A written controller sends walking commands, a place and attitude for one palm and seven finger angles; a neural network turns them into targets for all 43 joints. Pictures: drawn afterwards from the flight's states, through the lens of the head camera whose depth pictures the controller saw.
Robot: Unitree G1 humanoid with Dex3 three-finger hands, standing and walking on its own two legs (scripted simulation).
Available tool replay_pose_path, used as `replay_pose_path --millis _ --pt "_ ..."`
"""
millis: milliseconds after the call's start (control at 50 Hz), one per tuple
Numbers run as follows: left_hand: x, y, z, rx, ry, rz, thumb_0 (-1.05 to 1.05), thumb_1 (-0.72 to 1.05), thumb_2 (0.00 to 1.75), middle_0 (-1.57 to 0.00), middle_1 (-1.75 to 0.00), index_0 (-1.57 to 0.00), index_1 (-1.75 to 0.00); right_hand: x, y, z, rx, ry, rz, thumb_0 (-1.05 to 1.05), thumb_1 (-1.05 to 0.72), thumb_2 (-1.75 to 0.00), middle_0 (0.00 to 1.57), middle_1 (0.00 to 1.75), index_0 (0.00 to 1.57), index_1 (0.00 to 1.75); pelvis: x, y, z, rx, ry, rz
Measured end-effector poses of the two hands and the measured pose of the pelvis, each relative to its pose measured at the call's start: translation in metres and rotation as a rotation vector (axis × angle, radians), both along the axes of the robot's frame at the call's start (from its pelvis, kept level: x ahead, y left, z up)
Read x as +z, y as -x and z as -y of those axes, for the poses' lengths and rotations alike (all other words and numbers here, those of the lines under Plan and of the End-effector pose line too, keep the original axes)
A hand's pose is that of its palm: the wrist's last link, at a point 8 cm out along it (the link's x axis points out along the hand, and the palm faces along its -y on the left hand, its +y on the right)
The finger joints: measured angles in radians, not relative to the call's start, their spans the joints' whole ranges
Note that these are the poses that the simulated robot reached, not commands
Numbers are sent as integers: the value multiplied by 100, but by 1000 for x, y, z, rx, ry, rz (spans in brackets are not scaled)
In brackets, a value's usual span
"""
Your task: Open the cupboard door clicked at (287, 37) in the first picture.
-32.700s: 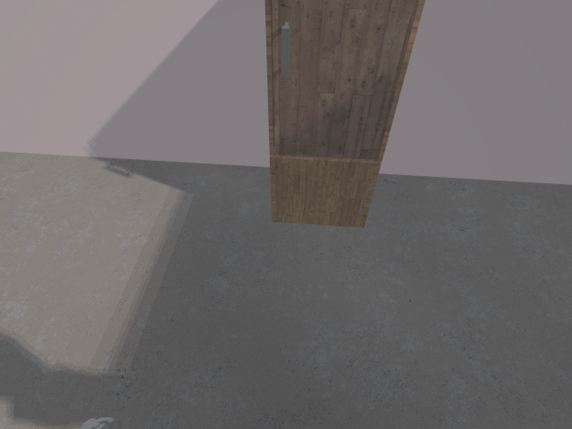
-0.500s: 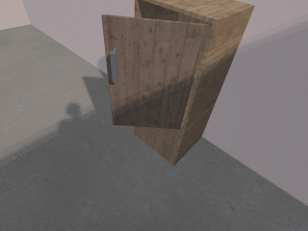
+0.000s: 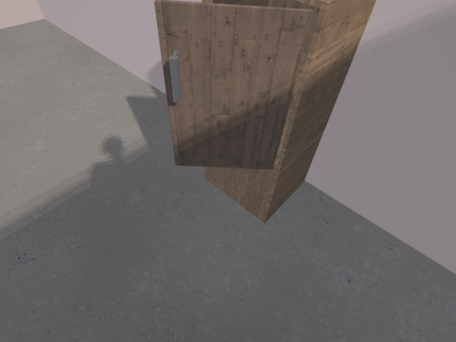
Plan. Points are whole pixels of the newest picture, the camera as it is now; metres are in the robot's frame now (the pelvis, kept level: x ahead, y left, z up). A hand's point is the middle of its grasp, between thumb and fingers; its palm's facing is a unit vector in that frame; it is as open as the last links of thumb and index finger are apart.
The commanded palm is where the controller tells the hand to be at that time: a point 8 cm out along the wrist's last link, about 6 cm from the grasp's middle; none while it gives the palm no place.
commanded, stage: come to a stop and stand still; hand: left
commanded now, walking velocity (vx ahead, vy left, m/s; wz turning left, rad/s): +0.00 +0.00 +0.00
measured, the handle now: (176, 76) +0.78 +0.21 +0.06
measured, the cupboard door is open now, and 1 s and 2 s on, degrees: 41 41 41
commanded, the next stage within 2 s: look again from close up in 0.14 s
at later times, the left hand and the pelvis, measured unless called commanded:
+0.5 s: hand out of the picture -0.02 +0.14 -0.18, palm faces +0.03 -0.99 -0.16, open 7.4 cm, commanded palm none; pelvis +0.01 -0.01 +0.00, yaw -1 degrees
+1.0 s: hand out of the picture +0.02 +0.15 -0.18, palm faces +0.05 -0.99 -0.16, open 7.4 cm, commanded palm none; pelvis +0.04 -0.02 +0.00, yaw +0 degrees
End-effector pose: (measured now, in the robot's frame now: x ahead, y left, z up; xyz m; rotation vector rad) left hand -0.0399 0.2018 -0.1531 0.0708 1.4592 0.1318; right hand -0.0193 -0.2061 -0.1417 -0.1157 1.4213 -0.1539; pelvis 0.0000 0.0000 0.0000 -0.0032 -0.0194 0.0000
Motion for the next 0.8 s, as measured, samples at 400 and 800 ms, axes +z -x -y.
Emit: replay_pose_path --millis 400,800 --pt "6 -2 4 -15 -29 -7 0 91 89 -20 -29 -19 -30 -5 -7 12 -6 -9 21 0 -92 -90 20 30 20 30 0 -4 8 -12 -5 -5" --pt "6 -50 13 -41 -30 59 0 91 89 -20 -30 -19 -30 -5 -24 22 -6 -5 17 0 -92 -90 20 30 20 30 1 -22 17 -18 -8 -1"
